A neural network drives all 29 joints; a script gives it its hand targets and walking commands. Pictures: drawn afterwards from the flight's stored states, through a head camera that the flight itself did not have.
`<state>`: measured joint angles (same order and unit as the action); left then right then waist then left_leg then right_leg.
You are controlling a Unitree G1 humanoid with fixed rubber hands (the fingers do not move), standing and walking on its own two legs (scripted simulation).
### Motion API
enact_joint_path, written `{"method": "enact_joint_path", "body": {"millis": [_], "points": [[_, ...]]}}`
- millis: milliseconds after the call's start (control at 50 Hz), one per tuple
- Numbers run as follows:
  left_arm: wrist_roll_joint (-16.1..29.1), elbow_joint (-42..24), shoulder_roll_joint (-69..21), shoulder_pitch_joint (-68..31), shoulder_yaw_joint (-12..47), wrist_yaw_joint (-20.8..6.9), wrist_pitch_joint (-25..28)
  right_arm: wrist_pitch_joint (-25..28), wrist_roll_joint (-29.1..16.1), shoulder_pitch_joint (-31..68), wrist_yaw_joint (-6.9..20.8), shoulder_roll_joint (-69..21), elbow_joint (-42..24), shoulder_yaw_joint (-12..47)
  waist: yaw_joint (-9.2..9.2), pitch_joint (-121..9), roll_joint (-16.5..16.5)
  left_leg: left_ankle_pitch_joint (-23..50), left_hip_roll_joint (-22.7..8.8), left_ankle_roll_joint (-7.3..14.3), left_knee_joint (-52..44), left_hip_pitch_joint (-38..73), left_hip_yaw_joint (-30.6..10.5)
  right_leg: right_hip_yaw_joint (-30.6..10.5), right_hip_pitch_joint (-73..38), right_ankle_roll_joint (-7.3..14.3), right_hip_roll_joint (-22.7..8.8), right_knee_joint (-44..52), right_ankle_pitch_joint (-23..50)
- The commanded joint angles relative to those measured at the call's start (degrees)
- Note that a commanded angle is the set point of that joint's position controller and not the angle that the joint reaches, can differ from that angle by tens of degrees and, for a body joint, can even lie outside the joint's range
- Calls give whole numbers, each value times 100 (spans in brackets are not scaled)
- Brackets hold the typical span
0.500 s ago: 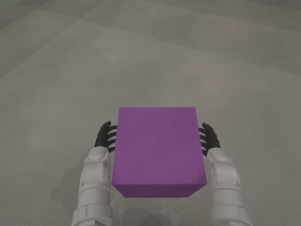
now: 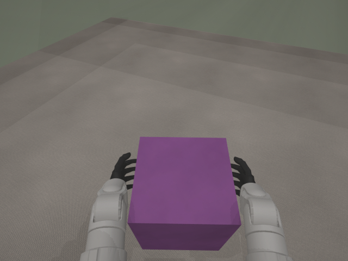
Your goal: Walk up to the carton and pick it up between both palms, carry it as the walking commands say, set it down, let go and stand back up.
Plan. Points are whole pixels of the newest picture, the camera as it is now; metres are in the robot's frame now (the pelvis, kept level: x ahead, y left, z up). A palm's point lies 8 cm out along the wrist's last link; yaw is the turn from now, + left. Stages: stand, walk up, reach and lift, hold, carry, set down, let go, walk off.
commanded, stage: reach and lift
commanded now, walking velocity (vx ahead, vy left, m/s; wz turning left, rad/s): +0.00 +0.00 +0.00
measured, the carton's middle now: (181, 197) +0.31 +0.01 -0.03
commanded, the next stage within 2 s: hold in 1.14 s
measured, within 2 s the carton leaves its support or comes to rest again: neither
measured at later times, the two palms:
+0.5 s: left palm (120, 183) +0.30 +0.15 +0.05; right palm (251, 190) +0.30 -0.15 +0.04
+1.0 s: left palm (120, 186) +0.29 +0.15 +0.04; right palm (252, 193) +0.29 -0.15 +0.04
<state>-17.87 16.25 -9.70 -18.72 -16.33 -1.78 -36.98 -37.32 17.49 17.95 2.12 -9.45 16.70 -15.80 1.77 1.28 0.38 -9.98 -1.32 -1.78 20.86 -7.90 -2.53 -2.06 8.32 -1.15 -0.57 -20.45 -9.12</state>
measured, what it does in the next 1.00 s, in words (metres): stands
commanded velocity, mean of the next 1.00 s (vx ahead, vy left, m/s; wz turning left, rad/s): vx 0.00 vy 0.00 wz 0.00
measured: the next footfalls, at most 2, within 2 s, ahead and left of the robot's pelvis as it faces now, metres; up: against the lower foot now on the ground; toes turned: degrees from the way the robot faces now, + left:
none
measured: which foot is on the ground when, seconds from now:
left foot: down 0.00-1.00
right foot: down 0.00-1.00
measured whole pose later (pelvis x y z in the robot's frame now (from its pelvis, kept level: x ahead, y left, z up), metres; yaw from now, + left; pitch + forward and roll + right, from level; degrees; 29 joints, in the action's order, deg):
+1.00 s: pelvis +0.01 +0.00 +0.00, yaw +0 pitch -6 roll +0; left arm -16.0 10.0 -8.4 -13.5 -11.0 -1.2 -42.9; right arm -43.9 15.3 12.9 1.0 -8.2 9.6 -10.7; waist -0.2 2.3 0.3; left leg -10.1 -1.0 -1.6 19.1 -3.1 -2.7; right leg -2.0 3.5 -1.4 -0.9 -18.6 -9.3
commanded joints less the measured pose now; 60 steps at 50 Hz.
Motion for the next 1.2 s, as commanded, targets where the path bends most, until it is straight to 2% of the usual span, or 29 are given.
{"method": "enact_joint_path", "body": {"millis": [0, 160, 420, 860, 1180], "points": [[1353, -72, -5289, -2696, 3266, -1329, -53, 109, -1430, 3195, 1327, -5062, -384, 3285, -20, -1694, 6, 837, 667, 119, -372, 533, -10, -71, -870, 114, 657, 284, 695], [1372, -208, -5186, -2689, 3198, -1306, -348, -203, -1470, 3203, 1309, -4959, -486, 3225, -73, -1289, -13, 534, 691, 106, -492, 509, 15, -84, -890, 118, 633, 389, 441], [1459, -316, -5176, -2866, 3303, -1277, -318, -214, -1548, 3359, 1261, -4948, -717, 3306, -141, -1599, -25, 545, 700, 90, -324, 493, 9, -83, -895, 84, 626, 263, 499], [1568, -850, -5084, -2077, 3594, -1188, -391, -300, -1687, 2491, 1173, -4852, -1250, 3608, -201, -1603, 2, 1269, 715, 76, -359, 729, -72, -96, -1057, 63, 679, 296, 1150], [1614, -976, -5018, -1995, 3611, -1192, -442, -375, -1728, 2405, 1179, -4875, -1330, 3643, -200, -1392, -31, 746, 710, 125, -387, 557, -47, -98, -943, 61, 657, 288, 705]]}}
